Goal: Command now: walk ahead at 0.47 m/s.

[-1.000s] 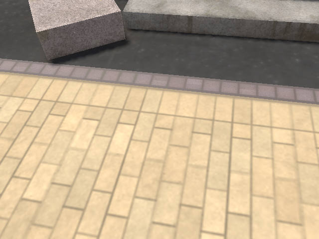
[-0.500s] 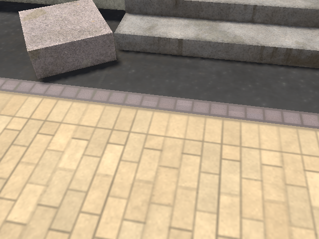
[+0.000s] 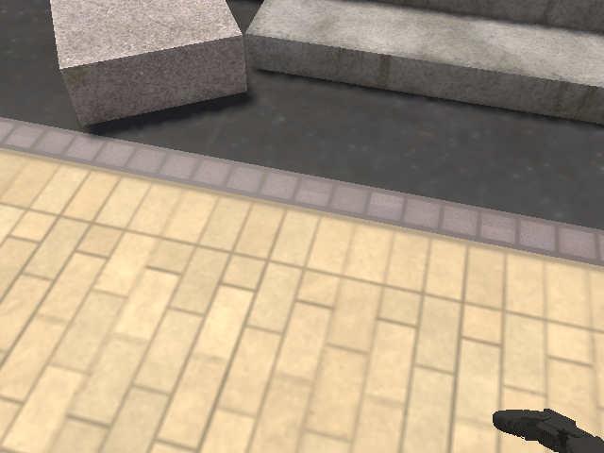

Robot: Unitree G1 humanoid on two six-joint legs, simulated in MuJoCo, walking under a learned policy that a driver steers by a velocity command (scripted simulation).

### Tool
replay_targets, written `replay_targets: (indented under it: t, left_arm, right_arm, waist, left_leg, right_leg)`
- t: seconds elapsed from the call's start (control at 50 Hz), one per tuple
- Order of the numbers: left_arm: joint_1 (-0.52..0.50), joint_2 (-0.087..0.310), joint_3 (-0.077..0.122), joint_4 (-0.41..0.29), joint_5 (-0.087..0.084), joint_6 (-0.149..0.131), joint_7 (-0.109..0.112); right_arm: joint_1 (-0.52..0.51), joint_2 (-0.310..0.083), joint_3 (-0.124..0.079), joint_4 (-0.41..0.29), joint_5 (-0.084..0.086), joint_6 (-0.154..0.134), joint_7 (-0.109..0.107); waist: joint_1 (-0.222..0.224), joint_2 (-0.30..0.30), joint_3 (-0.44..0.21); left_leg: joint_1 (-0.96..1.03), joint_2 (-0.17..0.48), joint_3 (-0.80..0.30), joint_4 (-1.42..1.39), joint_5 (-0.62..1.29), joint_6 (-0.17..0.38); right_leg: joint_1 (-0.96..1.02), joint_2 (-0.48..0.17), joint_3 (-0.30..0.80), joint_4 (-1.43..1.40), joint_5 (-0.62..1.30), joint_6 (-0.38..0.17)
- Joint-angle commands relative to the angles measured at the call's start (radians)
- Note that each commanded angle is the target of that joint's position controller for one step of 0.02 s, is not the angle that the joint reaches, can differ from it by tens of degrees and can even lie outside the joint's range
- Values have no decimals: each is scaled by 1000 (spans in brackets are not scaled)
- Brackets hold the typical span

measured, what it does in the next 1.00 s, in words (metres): walks ahead: right foot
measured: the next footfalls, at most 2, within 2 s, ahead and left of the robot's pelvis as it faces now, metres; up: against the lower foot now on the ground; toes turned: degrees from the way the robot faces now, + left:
right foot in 0.48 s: +0.29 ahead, -0.09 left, +0.00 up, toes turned -2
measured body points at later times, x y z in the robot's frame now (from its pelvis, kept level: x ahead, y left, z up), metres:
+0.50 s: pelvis +0.18 +0.01 +0.01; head +0.20 +0.00 +0.46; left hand +0.29 +0.24 -0.12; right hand +0.20 -0.23 -0.13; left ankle +0.13 +0.09 -0.72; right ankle +0.25 -0.08 -0.72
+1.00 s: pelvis +0.21 +0.00 +0.02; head +0.21 +0.00 +0.47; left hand +0.22 +0.23 -0.14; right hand +0.19 -0.23 -0.14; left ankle +0.14 +0.09 -0.72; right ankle +0.25 -0.08 -0.72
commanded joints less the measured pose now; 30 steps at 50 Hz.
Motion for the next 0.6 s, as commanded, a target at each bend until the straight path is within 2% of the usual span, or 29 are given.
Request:
replay_targets:
  t: [0.02,0.04,0.06,0.08,0.12,0.16,0.22,0.28,0.38,0.44,0.46,0.48,0.5,0.52,0.54,0.58,0.6]
  left_arm:
    - [69,26,3,-103,-32,-1,3]
    - [46,114,25,-90,-3,1,3]
    - [-51,125,33,-113,0,4,1]
    - [-97,109,25,-118,4,2,-2]
    - [-66,77,19,-101,14,23,-6]
    - [-38,59,17,-80,21,44,-12]
    - [-84,51,18,-79,21,59,-14]
    - [-185,32,6,-94,20,66,-10]
    - [-270,31,-2,-94,13,66,11]
    - [-244,29,-1,-73,12,54,24]
    - [-210,30,-2,-57,15,43,28]
    - [-158,84,9,-38,22,29,36]
    - [-148,139,17,-35,20,25,38]
    - [-162,95,9,-26,-2,36,37]
    - [-187,61,-1,-29,-3,42,35]
    - [-276,42,-10,-31,4,53,35]
    - [-290,45,-8,-24,1,56,37]
  right_arm:
    - [455,-288,-93,48,-45,-18,-34]
    - [425,-244,-86,50,1,-7,-26]
    - [304,-191,-69,46,18,-5,-25]
    - [255,-132,-52,46,25,-14,-19]
    - [241,-89,-35,70,32,-31,-19]
    - [264,-85,-29,96,30,-49,-16]
    - [284,-109,-29,126,27,-50,-19]
    - [314,-101,-20,155,29,-33,-24]
    - [378,-108,-18,204,23,-14,-34]
    - [354,-103,-15,220,27,-3,-44]
    - [350,-99,-14,226,31,-1,-48]
    - [381,-80,-8,225,26,-4,-52]
    - [498,-34,-1,238,28,-2,-52]
    - [520,-22,0,284,39,20,-60]
    - [474,-50,-6,285,33,36,-64]
    - [415,-44,-6,288,29,51,-57]
    - [402,-43,-4,294,24,53,-54]
  waist:
    - [-175,213,-333]
    - [-174,148,-322]
    - [-113,84,-129]
    - [-97,27,-62]
    - [-38,50,-40]
    - [-17,56,-59]
    - [-10,68,-56]
    - [-36,87,-43]
    - [-82,85,-47]
    - [-67,72,-26]
    - [-46,36,-29]
    - [-54,-28,-77]
    - [-121,-146,-118]
    - [-90,-174,-134]
    - [-85,-148,-93]
    - [-114,-127,-39]
    - [-116,-120,-6]
  left_leg:
    - [815,411,-622,-109,-268,196]
    - [734,425,-857,-270,-326,215]
    - [566,385,-659,-277,-246,186]
    - [439,343,-508,-285,-14,165]
    - [312,257,-301,-289,350,115]
    - [273,230,-207,-283,609,113]
    - [275,200,-121,-286,715,114]
    - [291,169,-66,-277,695,91]
    - [358,197,-83,-217,659,93]
    - [360,208,-123,-145,551,78]
    - [336,186,-125,-102,448,45]
    - [294,146,-117,-49,271,3]
    - [222,71,-76,3,-110,-25]
    - [236,11,-49,22,-301,-43]
    - [255,4,-57,11,-319,-48]
    - [322,17,-78,-85,-226,-47]
    - [348,37,-98,-136,-166,-49]
  right_leg:
    - [-616,7,-49,842,141,-21]
    - [-716,29,57,952,-27,-37]
    - [-752,-33,61,955,76,-38]
    - [-710,-62,50,899,128,-34]
    - [-601,-97,33,812,128,-12]
    - [-543,-84,12,776,137,5]
    - [-573,-80,-9,681,214,24]
    - [-570,-87,-34,509,300,32]
    - [-498,-65,-52,322,317,18]
    - [-404,-51,-49,156,298,-10]
    - [-311,-64,-25,21,424,-20]
    - [-181,-164,72,8,677,-29]
    - [-83,-315,197,64,990,-99]
    - [-136,-362,256,45,960,-201]
    - [-208,-344,275,-4,825,-206]
    - [-322,-259,205,-53,552,-133]
    - [-364,-216,167,-62,442,-91]
Velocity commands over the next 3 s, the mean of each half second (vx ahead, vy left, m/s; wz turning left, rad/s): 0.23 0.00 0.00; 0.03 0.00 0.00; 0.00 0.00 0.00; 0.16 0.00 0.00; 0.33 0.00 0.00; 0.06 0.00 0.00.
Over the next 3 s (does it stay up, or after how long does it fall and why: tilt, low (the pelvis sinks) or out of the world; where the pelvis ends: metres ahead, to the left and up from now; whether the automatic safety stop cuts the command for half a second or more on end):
stays up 0.59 -0.05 0.02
